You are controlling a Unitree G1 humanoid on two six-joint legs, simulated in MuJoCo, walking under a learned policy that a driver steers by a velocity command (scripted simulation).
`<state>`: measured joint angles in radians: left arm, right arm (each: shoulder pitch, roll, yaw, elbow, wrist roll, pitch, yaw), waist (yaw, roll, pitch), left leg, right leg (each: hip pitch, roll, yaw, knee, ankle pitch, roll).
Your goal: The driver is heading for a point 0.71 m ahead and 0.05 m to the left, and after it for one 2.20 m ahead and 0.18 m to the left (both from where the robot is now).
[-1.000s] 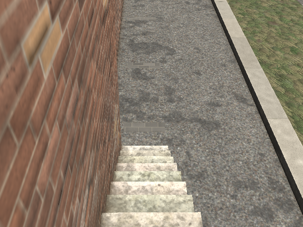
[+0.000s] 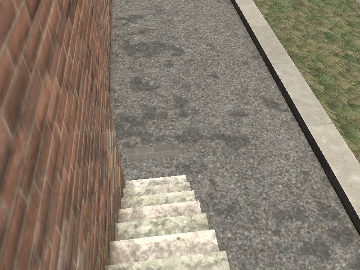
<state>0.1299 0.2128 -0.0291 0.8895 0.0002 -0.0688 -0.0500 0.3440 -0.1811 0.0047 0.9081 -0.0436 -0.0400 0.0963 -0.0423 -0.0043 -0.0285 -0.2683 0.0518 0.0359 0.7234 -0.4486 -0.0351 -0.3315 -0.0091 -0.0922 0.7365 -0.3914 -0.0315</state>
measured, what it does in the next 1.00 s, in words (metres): stands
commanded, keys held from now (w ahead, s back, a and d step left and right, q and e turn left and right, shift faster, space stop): no key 0.70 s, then w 0.30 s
